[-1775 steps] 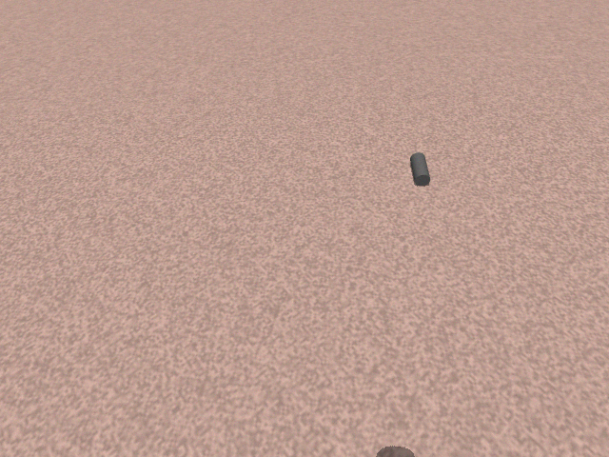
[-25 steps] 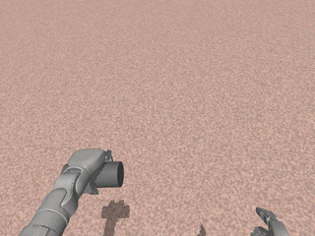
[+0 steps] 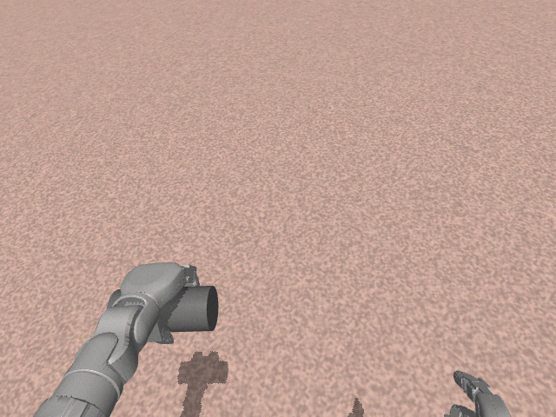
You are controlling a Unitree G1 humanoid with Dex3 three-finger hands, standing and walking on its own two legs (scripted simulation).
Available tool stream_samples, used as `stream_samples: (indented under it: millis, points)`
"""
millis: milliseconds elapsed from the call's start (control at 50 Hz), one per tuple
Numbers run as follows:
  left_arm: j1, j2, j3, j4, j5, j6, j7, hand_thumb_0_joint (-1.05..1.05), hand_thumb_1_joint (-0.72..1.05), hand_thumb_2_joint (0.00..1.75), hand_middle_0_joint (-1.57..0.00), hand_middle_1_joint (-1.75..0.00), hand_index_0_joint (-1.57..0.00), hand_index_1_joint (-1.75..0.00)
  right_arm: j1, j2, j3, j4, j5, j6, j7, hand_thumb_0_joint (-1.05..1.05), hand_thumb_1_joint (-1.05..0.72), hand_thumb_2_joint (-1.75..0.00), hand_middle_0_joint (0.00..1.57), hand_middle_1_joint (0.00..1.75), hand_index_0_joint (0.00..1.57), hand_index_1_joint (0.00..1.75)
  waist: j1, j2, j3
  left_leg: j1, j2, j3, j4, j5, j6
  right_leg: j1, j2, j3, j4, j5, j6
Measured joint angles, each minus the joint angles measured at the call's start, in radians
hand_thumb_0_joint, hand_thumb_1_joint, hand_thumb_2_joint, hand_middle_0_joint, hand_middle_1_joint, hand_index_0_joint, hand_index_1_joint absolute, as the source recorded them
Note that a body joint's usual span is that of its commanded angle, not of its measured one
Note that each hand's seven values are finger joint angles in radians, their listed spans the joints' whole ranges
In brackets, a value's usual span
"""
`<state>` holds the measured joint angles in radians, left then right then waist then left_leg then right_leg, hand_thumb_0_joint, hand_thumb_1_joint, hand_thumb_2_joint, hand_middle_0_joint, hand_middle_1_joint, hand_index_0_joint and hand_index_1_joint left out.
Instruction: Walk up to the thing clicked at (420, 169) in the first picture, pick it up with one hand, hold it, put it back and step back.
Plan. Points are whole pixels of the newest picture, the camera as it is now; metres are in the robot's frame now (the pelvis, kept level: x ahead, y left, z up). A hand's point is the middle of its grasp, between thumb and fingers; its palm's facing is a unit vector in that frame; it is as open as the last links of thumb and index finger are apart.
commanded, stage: crouch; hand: left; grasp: from above
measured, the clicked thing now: (164, 309) +0.30 +0.23 -0.05
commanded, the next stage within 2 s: none
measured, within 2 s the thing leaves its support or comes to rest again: neither
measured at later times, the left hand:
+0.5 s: hand (176, 329) +0.29 +0.23 -0.12, palm faces -0.45 +0.01 -0.89, open 9.9 cm
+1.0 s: hand (211, 340) +0.36 +0.23 -0.37, palm faces -0.45 +0.03 -0.89, open 9.8 cm
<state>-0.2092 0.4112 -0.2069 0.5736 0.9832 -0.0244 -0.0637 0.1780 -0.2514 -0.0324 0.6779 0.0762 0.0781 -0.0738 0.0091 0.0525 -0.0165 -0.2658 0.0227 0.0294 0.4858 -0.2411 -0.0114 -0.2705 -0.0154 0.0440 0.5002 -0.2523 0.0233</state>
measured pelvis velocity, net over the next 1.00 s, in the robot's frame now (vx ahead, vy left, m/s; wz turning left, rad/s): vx -0.07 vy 0.01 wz -0.01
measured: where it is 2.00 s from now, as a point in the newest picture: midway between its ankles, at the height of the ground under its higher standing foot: outside the picture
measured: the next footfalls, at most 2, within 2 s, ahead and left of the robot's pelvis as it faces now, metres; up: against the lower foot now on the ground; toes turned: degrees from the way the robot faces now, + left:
none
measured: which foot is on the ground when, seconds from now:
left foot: down 0.00-1.00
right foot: down 0.00-1.00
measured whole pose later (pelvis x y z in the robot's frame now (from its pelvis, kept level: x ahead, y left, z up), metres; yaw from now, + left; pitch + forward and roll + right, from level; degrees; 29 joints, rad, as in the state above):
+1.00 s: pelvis -0.07 +0.01 -0.24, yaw +0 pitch +34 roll -3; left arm -0.79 0.48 -0.05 1.26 1.16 -0.06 0.32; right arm 0.24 -0.23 -0.05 0.74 -0.04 0.00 -0.01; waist -0.17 0.06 -0.19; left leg -1.73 0.02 -0.04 1.74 -0.60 0.00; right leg -1.70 0.01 0.01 1.71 -0.60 0.04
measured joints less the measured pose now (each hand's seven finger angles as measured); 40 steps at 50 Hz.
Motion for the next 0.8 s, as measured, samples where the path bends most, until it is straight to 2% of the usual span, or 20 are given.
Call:
stream_samples:
  millis: [140,220,280,380,520,600,680,800]
  points:
    - [-0.008,0.002,-0.003,0.016,0.004,-0.005,-0.001,-0.01,-0.01,0.59,-0.63,-0.74,-0.65,-0.70,0.002,0.001,-0.003,-0.003,0.000,0.005,0.001,0.01,-0.91,-0.90,0.20,0.30,0.20,0.30,0.000,-0.004,0.004,0.000,-0.001,0.000,-0.002,0.000,0.000,0.000,-0.001,0.000,-0.002,-0.001,0.000]
    - [-0.009,-0.004,0.003,0.035,0.009,-0.015,0.020,-0.01,-0.01,0.59,-0.62,-0.75,-0.65,-0.70,0.001,0.002,-0.003,-0.003,-0.001,0.008,0.003,0.01,-0.90,-0.90,0.20,0.30,0.20,0.30,-0.004,-0.007,0.004,-0.005,-0.002,-0.001,0.000,-0.001,0.001,-0.005,-0.002,-0.001,0.000,-0.002,0.001]
    - [-0.014,-0.009,0.005,0.071,0.025,-0.026,0.048,-0.01,-0.01,0.59,-0.62,-0.74,-0.65,-0.70,0.000,0.005,-0.003,-0.002,-0.005,0.011,0.006,0.01,-0.90,-0.90,0.20,0.30,0.20,0.30,-0.011,-0.013,0.000,-0.025,-0.003,-0.003,0.015,-0.006,0.001,-0.023,-0.003,-0.003,0.015,-0.008,0.001]
    - [-0.052,-0.021,0.011,0.176,0.064,-0.057,0.127,-0.01,-0.01,0.59,-0.63,-0.73,-0.65,-0.69,-0.004,0.007,-0.006,-0.002,-0.019,0.016,0.017,0.01,-0.90,-0.90,0.20,0.30,0.20,0.30,-0.024,-0.031,-0.007,-0.121,-0.003,-0.013,0.098,-0.033,0.000,-0.113,-0.002,-0.011,0.092,-0.035,0.000]
    - [-0.189,-0.024,0.015,0.365,0.155,-0.072,0.275,-0.01,-0.01,0.59,-0.63,-0.73,-0.66,-0.68,0.007,-0.008,-0.029,0.003,-0.055,0.003,0.047,0.01,-0.90,-0.90,0.20,0.30,0.20,0.30,-0.046,-0.048,-0.062,-0.440,0.004,-0.036,0.384,-0.130,-0.004,-0.416,0.007,-0.025,0.356,-0.125,0.004]
    - [-0.284,-0.020,0.031,0.470,0.186,-0.068,0.341,-0.01,0.00,0.58,-0.63,-0.73,-0.66,-0.68,0.023,-0.019,-0.042,0.007,-0.069,-0.009,0.058,0.01,-0.90,-0.90,0.20,0.30,0.20,0.30,-0.070,-0.048,-0.100,-0.653,0.007,-0.045,0.574,-0.191,-0.002,-0.622,0.012,-0.029,0.536,-0.183,0.008]
    - [-0.374,-0.006,0.050,0.556,0.199,-0.060,0.378,-0.01,0.00,0.58,-0.63,-0.73,-0.66,-0.69,0.040,-0.024,-0.048,0.018,-0.081,-0.025,0.059,0.01,-0.90,-0.90,0.20,0.30,0.20,0.30,-0.100,-0.040,-0.130,-0.862,0.007,-0.052,0.748,-0.240,0.002,-0.827,0.015,-0.030,0.705,-0.231,0.011]
    - [-0.460,0.016,0.092,0.599,0.193,-0.040,0.401,0.00,0.00,0.58,-0.63,-0.73,-0.66,-0.69,0.070,-0.013,-0.046,0.042,-0.099,-0.049,0.050,0.01,-0.90,-0.90,0.20,0.30,0.20,0.30,-0.137,-0.016,-0.166,-1.141,0.004,-0.060,0.979,-0.300,0.007,-1.101,0.017,-0.031,0.932,-0.291,0.015]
